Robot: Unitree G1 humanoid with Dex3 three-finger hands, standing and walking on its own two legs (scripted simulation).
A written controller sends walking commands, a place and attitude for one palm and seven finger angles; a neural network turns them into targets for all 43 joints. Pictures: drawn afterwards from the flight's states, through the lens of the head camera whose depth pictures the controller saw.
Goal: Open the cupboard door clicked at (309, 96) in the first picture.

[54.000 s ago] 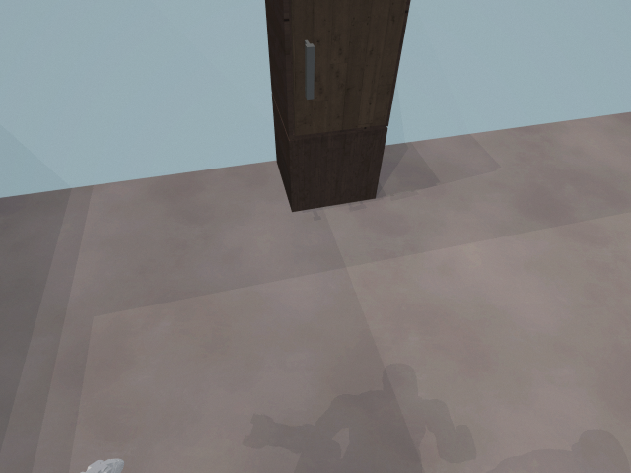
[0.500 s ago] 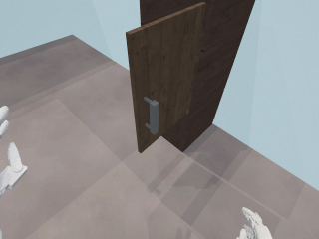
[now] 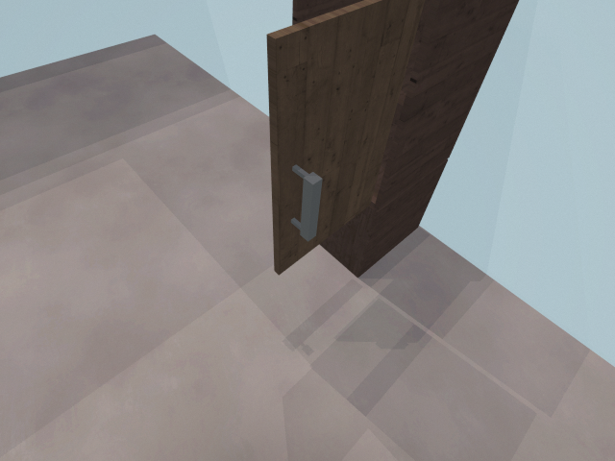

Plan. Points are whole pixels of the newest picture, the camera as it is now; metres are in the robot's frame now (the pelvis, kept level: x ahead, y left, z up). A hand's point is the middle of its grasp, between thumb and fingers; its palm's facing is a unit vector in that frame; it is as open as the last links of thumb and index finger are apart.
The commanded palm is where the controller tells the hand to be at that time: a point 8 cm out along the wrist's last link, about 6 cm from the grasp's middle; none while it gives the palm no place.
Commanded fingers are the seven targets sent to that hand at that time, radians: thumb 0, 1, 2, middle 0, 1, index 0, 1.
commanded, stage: let the arm hang, fingers relaxed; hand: left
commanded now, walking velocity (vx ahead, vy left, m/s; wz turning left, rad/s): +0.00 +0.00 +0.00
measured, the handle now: (303, 203) +0.60 +0.04 -0.09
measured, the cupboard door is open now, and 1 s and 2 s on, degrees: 92 92 92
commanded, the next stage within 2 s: look to check the result in 0.68 s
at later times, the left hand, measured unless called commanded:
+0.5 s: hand out of the picture +0.01 +0.17 -0.17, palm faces +0.03 -0.98 -0.18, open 7.4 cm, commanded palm none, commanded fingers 0.00 0.90 0.90 -0.20 -0.30 -0.20 -0.30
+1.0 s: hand out of the picture +0.02 +0.20 -0.17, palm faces +0.01 -0.97 -0.23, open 7.4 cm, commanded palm none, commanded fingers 0.00 0.90 0.90 -0.20 -0.30 -0.20 -0.30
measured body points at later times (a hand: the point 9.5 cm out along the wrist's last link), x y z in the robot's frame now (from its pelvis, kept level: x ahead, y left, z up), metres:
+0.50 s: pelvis +0.00 +0.01 +0.00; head +0.01 +0.00 +0.45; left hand +0.01 +0.23 -0.16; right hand -0.01 -0.20 -0.16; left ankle +0.05 +0.12 -0.74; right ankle -0.01 -0.09 -0.74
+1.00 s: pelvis +0.02 +0.01 +0.00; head +0.04 +0.00 +0.45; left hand +0.02 +0.25 -0.15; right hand +0.02 -0.23 -0.16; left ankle +0.05 +0.12 -0.74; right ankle -0.01 -0.09 -0.74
